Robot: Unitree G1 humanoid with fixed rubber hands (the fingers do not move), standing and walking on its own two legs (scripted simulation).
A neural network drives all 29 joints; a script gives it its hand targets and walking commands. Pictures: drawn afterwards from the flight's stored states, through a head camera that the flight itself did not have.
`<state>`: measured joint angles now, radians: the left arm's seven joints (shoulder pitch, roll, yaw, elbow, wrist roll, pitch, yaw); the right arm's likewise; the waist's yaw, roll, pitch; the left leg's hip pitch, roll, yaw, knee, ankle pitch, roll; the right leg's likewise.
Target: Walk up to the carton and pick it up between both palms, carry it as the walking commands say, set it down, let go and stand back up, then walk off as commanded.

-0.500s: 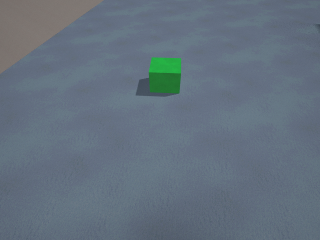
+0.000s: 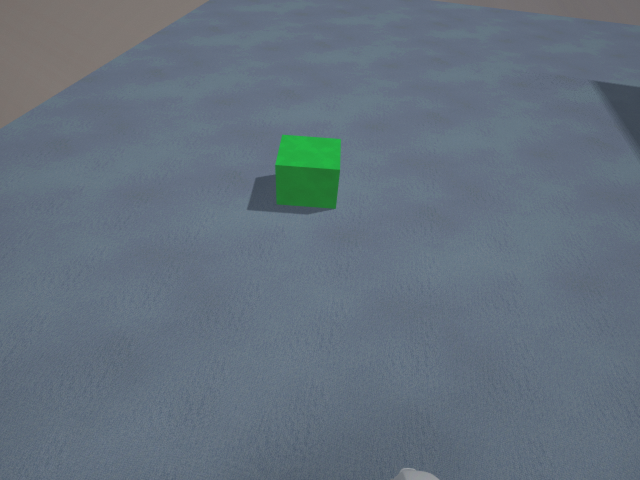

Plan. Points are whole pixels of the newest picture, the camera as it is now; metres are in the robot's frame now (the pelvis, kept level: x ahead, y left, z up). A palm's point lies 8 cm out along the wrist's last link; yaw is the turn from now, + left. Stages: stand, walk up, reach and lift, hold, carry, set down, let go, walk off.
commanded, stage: walk up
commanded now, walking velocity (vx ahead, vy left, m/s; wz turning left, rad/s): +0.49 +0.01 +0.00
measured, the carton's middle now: (308, 171) +1.63 -0.04 -0.68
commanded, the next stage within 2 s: none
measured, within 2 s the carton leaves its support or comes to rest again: neither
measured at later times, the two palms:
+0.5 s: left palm out of the picture +0.16 +0.18 -0.14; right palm (508, 419) +0.25 -0.30 -0.16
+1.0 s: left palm (179, 238) +0.63 +0.29 -0.13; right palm (416, 322) +0.42 -0.18 -0.14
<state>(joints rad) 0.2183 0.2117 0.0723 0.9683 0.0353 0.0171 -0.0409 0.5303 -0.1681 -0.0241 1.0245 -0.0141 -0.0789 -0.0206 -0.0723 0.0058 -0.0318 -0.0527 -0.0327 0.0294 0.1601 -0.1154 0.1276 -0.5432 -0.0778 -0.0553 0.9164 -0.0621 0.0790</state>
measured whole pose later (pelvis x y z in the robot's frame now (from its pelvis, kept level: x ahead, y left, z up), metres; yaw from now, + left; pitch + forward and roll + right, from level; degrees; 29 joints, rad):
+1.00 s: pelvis +0.49 +0.05 -0.01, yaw -2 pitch +1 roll +0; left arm 0.10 0.23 0.07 0.90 0.03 -0.02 -0.03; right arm 0.42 -0.18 -0.04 1.07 -0.02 -0.11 0.01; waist -0.05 -0.03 0.04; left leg -0.07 -0.04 0.16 0.25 -0.21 0.08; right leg -0.63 -0.14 -0.08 1.00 -0.14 0.02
